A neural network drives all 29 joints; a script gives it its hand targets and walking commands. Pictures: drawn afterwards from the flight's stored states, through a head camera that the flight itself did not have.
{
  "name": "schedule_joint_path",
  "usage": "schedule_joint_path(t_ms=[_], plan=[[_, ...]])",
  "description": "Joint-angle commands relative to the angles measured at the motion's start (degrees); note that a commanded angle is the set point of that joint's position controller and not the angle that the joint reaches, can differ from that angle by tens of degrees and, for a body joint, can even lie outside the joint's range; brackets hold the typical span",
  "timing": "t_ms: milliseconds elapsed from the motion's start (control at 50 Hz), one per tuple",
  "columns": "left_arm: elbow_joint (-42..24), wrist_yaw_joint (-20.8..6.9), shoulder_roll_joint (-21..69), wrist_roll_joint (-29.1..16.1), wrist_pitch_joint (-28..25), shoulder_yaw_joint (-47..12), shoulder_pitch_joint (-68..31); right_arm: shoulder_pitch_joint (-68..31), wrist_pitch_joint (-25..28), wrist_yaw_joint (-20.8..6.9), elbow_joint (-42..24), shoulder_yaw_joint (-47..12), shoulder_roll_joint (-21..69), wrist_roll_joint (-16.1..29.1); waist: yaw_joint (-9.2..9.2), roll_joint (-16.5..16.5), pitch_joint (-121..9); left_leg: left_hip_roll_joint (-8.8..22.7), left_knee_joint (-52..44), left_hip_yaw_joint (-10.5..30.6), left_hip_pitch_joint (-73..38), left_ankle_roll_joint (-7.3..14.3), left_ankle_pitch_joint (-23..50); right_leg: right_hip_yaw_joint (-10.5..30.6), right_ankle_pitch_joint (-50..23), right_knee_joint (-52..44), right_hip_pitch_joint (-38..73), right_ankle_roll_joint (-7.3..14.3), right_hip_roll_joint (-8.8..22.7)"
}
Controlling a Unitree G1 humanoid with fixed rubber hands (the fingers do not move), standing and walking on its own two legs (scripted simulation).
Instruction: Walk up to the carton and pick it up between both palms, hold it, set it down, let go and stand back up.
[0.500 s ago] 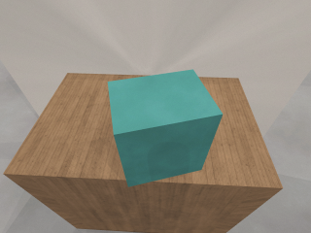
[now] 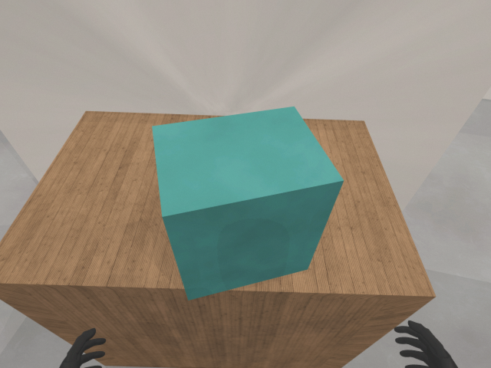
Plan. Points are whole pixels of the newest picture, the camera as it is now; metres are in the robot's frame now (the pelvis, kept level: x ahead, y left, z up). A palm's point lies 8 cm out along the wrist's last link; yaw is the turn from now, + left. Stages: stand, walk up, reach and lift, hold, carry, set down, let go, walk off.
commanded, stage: reach and lift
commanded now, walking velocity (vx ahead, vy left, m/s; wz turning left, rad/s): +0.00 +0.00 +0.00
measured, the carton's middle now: (239, 206) +0.36 +0.03 +0.07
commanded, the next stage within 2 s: none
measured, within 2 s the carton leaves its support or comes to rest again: neither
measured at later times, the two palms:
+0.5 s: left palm (88, 343) +0.18 +0.25 -0.02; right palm (432, 359) +0.16 -0.26 -0.02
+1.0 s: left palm (104, 347) +0.16 +0.21 +0.02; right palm (439, 359) +0.15 -0.25 +0.01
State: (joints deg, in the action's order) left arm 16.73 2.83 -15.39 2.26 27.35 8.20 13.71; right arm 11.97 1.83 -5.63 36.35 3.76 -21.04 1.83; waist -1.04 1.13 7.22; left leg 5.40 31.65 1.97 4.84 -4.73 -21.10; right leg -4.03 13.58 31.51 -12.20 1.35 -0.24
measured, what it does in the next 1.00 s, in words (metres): stands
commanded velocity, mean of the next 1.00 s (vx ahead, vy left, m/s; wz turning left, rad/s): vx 0.00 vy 0.00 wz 0.00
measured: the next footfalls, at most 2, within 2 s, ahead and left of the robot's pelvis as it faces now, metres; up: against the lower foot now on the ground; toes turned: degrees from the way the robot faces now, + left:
none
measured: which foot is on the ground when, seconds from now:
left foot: down 0.00-1.00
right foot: down 0.00-1.00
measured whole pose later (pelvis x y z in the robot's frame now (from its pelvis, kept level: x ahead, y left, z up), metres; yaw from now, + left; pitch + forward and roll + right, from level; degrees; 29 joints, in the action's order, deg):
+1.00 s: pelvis +0.00 +0.02 +0.01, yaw -4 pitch -6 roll +0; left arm -2.7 11.7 -2.2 -0.4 8.0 -1.3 25.5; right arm 22.1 6.3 -11.7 14.2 3.9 -22.0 14.8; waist -2.4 -0.8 2.7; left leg 4.0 19.5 -2.9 -1.7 -2.7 -15.3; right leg 0.5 6.9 20.1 -7.7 -0.2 0.1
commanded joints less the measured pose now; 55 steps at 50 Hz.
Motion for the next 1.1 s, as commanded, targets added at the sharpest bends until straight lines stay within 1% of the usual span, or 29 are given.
schedule_joint_path(t_ms=[0,20,40,80,100,140,160,240,300,340,380,400,480,500,560,600,640,720,760,780,840,860,880,940,960,980,1000,1020,1080], plan=[[-12.27,1.51,-7.65,-1.1,-5.43,2.01,-4.42,-3.0,2.69,-0.97,-10.54,3.18,-7.67,0.41,0.84,-2.01,-7.84,-5.9,-9.56,-8.0,12.53,2.81,7.77,3.02,-5.61,-7.28,13.77,-0.4,0.31],[-13.14,1.71,-6.62,-1.56,-5.93,1.15,-4.8,-3.74,2.88,-1.02,-13.28,2.2,-7.94,0.57,1.13,-0.18,-8.07,-5.98,-9.42,-7.97,11.87,3.22,8.51,3.31,-6.83,-8.28,14.17,-0.8,-0.27],[-9.83,1.88,-5.76,-2.09,-6.33,0.46,-5.1,-2.13,2.49,-0.78,-9.13,2.78,-6.45,0.46,0.46,-1.3,-8.3,-6.31,-10.94,-7.82,9.79,2.72,10.15,3.72,-9.8,-8.86,14.36,-0.39,0.15],[-13.0,2.36,-6.21,-1.99,-7.39,1.01,-4.37,-0.95,3.3,-1.28,-9.33,3.73,-9.21,0.92,2.16,-1.53,-8.48,-6.02,-11.73,-7.41,9.16,1.8,12.75,2.51,-11.73,-8.85,14.67,-0.23,-0.72],[-13.16,2.89,-4.28,-1.71,-8.25,0.43,-2.14,0.13,3.54,-1.71,-8.47,3.16,-8.8,1.52,1.36,-3.17,-9.89,-5.66,-11.94,-7.02,6.86,1.37,17.07,2.39,-13.72,-9.17,15.91,0.67,-1.36],[-11.99,2.66,-4.98,-1.35,-8.84,1.18,-2.0,-2.24,3.65,-1.31,-11.86,2.44,-8.25,2.29,-0.15,1.41,-8.06,-6.65,-12.23,-7.53,7.11,2.54,13.65,3.17,-11.8,-11.69,14.58,-0.54,-1.13],[-15.63,3.24,-4.2,-1.53,-9.61,0.83,-2.31,-1.74,4.1,-1.53,-11.83,3.55,-9.38,1.74,0.36,1.23,-10.36,-6.15,-12.36,-7.79,6.11,2.02,15.31,1.61,-12.35,-10.46,14.73,-0.64,-1.37],[-15.53,4.24,-1.31,-1.79,-10.22,0.0,-1.45,-2.64,4.26,-2.69,-13.9,4.3,-11.48,4.11,-0.74,1.91,-8.84,-6.44,-13.91,-6.79,4.03,1.99,18.35,1.95,-13.75,-12.9,13.49,0.36,-2.82],[-12.57,3.97,1.79,-1.14,-9.8,-0.41,1.9,-1.54,3.44,-3.05,-10.28,3.6,-10.08,5.16,-0.19,1.39,-6.15,-6.7,-14.77,-5.95,2.59,2.13,21.08,2.49,-13.55,-15.23,13.94,1.49,-3.35],[-21.93,5.9,1.7,-1.42,-12.21,-0.88,-0.69,-3.36,5.76,-4.7,-17.35,5.47,-14.08,7.13,-1.84,0.14,-9.98,-5.81,-14.53,-5.87,1.4,1.35,22.48,1.53,-12.9,-15.16,11.72,1.57,-3.94],[-13.75,5.1,3.25,0.47,-11.87,-0.72,3.3,-0.22,4.64,-4.48,-12.46,2.34,-12.34,6.55,-0.67,1.89,-6.92,-6.66,-14.71,-6.07,-0.45,1.56,24.03,2.65,-15.24,-16.04,13.38,2.06,-3.62],[-19.08,5.13,3.44,-1.01,-13.08,-1.54,3.64,-0.77,5.47,-5.02,-16.06,2.84,-13.26,7.8,-1.27,2.68,-8.89,-6.28,-14.54,-5.91,-0.95,1.19,25.31,1.26,-15.13,-15.72,13.08,1.79,-4.01],[-19.35,6.21,5.61,0.5,-14.74,-2.37,2.18,-0.52,5.99,-6.27,-15.68,2.87,-13.58,9.36,-2.29,0.52,-6.27,-6.16,-15.79,-5.92,0.87,1.09,21.11,2.77,-11.49,-17.48,11.89,3.15,-3.24],[-23.71,6.57,6.07,0.05,-15.76,-2.88,2.28,-0.76,6.72,-6.45,-17.89,2.95,-14.13,10.19,-2.01,0.46,-8.93,-6.34,-15.51,-5.78,-0.29,1.19,20.53,3.05,-12.21,-16.94,11.21,3.18,-3.12],[-23.49,6.91,8.28,0.17,-16.99,-4.58,4.71,1.5,6.84,-6.88,-16.11,3.33,-13.28,10.94,-0.79,-1.1,-7.78,-5.83,-16.27,-4.44,-0.53,0.39,20.77,2.68,-11.52,-16.73,11.73,3.75,-3.75],[-26.01,7.03,7.86,0.08,-17.2,-5.31,5.42,1.22,6.97,-7.15,-20.49,3.97,-13.51,11.4,-1.37,0.71,-5.99,-6.1,-16.46,-4.64,0.05,0.94,19.87,3.0,-11.73,-16.58,10.32,3.39,-3.9],[-26.79,7.8,9.38,0.55,-17.88,-6.73,5.8,2.88,6.64,-7.12,-19.75,3.57,-12.94,12.53,-1.29,-2.02,-6.16,-5.65,-16.73,-4.07,-0.1,0.75,18.94,3.45,-10.86,-15.75,9.85,3.41,-3.61],[-26.85,7.89,9.59,0.46,-18.3,-6.54,6.78,3.88,6.68,-6.55,-22.12,4.78,-13.55,12.27,-1.52,0.19,-3.51,-6.02,-17.85,-4.81,2.61,1.73,14.0,4.49,-9.3,-16.55,11.15,3.37,-3.29],[-30.0,8.45,11.44,-0.8,-19.24,-8.04,6.78,3.99,7.15,-6.48,-24.55,5.12,-13.35,12.75,-0.94,-0.99,-5.12,-5.73,-17.43,-3.94,1.89,0.91,15.41,4.05,-8.88,-16.26,10.73,3.64,-3.59],[-31.03,8.99,11.46,0.08,-19.7,-6.84,7.99,4.5,7.44,-6.43,-24.77,4.53,-13.2,13.25,-2.42,-1.86,-5.42,-5.56,-16.94,-4.16,2.77,0.75,15.51,4.68,-8.88,-15.43,11.54,3.76,-3.47],[-30.49,8.87,11.5,-1.35,-19.96,-8.44,8.96,5.62,6.44,-6.37,-27.66,5.94,-12.75,12.66,-0.82,2.32,-2.86,-5.95,-18.48,-4.88,5.49,2.08,12.38,3.9,-8.15,-14.85,12.27,2.6,-3.62],[-31.95,9.22,10.61,-1.84,-20.86,-8.07,7.79,3.52,7.32,-6.57,-31.13,5.81,-12.89,13.5,-1.6,1.22,-5.24,-6.16,-18.09,-5.5,5.58,2.26,10.48,4.29,-6.38,-14.65,11.55,2.11,-3.29],[-28.55,9.07,11.25,-1.41,-20.91,-8.54,7.58,4.55,6.21,-6.38,-27.64,5.39,-11.89,12.43,-0.85,2.03,-2.06,-5.41,-20.02,-4.92,7.03,3.32,7.09,4.67,-5.68,-14.06,12.32,2.0,-3.87],[-33.26,9.52,10.77,-3.24,-23.12,-9.24,6.82,3.97,7.32,-5.64,-34.47,6.24,-11.8,13.69,-2.27,1.72,-5.03,-5.45,-19.38,-5.3,9.78,3.29,8.26,5.29,-7.23,-13.31,14.3,1.61,-3.34],[-29.04,9.17,11.17,-2.56,-22.95,-8.05,9.32,5.3,7.17,-5.45,-32.12,3.12,-9.75,13.91,-3.17,3.04,-4.18,-5.82,-18.69,-5.41,10.49,3.71,8.42,6.45,-6.51,-14.05,15.46,1.66,-2.72],[-32.82,9.34,11.26,-3.01,-23.38,-8.14,7.48,5.15,7.4,-5.47,-32.78,4.16,-10.99,13.93,-2.36,2.92,-6.58,-6.1,-18.31,-5.79,7.93,2.96,10.7,5.68,-6.28,-14.34,13.66,1.77,-2.6],[-33.9,9.92,10.96,-3.25,-24.15,-7.56,8.04,4.28,8.07,-5.66,-35.73,5.07,-11.38,14.61,-3.53,3.8,-6.11,-6.13,-17.54,-5.74,7.83,2.97,11.85,5.99,-7.01,-14.32,11.24,2.1,-2.76],[-31.15,9.52,10.62,-3.5,-23.9,-8.31,6.66,3.93,7.67,-5.01,-34.5,4.05,-9.18,14.82,-2.61,4.49,-6.87,-6.52,-17.0,-6.25,8.02,3.17,11.24,7.29,-7.12,-13.97,13.91,1.97,-2.07],[-35.12,9.78,11.39,-4.64,-25.05,-8.05,7.87,5.23,8.41,-4.48,-36.49,3.2,-10.73,17.01,-3.82,5.5,-8.33,-6.33,-17.14,-6.06,7.08,3.11,12.7,6.74,-7.19,-14.74,13.07,1.85,-2.35]])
